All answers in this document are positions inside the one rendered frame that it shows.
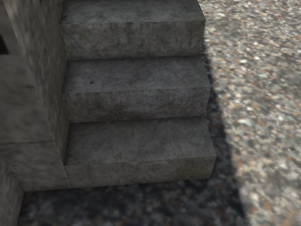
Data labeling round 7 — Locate stairs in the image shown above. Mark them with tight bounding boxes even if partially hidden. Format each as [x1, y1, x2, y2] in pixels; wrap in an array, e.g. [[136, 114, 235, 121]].
[[59, 0, 216, 188]]

